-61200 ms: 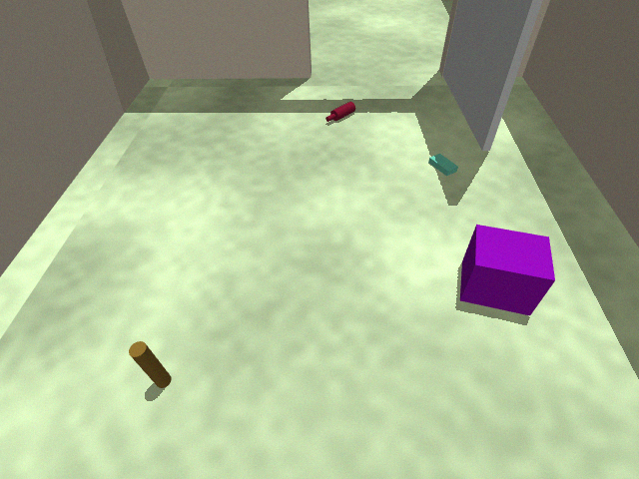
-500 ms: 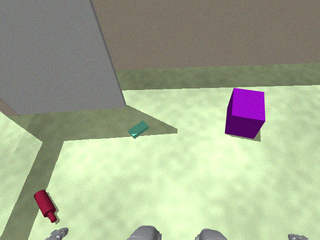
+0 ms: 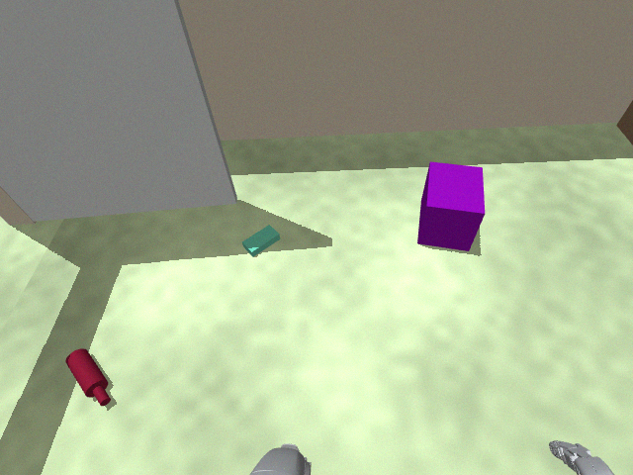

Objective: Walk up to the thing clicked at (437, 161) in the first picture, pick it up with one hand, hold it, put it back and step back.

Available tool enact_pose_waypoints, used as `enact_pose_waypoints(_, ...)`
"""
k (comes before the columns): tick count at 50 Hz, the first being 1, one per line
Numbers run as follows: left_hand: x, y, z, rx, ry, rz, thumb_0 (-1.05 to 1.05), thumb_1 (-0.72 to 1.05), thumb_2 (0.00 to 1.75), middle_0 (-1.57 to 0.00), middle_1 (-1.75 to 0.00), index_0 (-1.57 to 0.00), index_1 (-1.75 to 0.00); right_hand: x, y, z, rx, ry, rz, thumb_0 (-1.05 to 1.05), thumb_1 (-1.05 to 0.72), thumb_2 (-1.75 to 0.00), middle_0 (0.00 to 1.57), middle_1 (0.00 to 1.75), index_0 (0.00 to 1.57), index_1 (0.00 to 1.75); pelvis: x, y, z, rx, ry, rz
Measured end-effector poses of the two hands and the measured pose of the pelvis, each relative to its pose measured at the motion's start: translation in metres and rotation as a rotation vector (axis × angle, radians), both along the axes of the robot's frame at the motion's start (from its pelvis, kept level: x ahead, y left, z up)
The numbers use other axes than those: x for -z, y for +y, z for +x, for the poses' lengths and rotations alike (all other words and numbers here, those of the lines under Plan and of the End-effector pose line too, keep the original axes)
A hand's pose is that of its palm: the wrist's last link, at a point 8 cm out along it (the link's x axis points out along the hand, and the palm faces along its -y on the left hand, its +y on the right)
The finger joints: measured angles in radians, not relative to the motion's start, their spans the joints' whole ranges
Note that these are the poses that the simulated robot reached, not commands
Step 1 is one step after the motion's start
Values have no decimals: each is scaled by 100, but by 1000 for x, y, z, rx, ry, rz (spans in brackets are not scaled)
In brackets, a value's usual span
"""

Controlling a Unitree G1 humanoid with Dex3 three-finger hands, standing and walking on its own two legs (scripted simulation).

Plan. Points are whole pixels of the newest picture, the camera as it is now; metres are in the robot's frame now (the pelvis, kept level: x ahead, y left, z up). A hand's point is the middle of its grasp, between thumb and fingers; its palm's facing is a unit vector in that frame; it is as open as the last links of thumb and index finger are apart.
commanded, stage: step back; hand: left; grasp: from above
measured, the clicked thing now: (261, 240) +1.05 +0.33 -0.74
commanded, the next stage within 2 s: stand in 1.02 s
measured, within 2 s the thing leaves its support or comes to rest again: neither
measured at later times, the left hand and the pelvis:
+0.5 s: hand out of the picture +0.03 +0.28 -0.13, palm faces +0.09 -0.92 -0.39, open 7.4 cm; pelvis -0.02 +0.00 +0.01, yaw +4 degrees
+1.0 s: hand out of the picture +0.09 +0.30 -0.14, palm faces +0.09 -0.93 -0.35, open 7.4 cm; pelvis +0.02 +0.03 +0.01, yaw +4 degrees
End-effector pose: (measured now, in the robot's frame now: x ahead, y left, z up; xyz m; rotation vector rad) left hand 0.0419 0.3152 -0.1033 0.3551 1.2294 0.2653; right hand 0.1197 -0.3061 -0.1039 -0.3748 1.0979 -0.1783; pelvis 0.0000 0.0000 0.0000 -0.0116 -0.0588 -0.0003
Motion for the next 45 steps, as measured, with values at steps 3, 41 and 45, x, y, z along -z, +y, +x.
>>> enact_pose_waypoints(3, -6, -2, -21, -25, 5, 5, 1, 90, 90, -21, -30, -20, -30, 1, -5, -25, 10, 38, 7, 1, -90, -89, 21, 30, 20, 30, -5, 0, -9, -15, 2, 18)
enact_pose_waypoints(41, 8, 24, 6, -82, -26, -61, 1, 90, 90, -21, -30, -20, -30, -7, 43, 2, -44, 80, 13, 1, -90, -90, 21, 30, 20, 30, -10, 26, 14, -83, 17, -3)
enact_pose_waypoints(45, 6, 25, 19, -78, -34, -60, 0, 90, 90, -21, -30, -20, -30, -9, 54, 24, -52, 45, 33, 1, -90, -89, 21, 30, 20, 30, -13, 27, 21, -80, 19, -1)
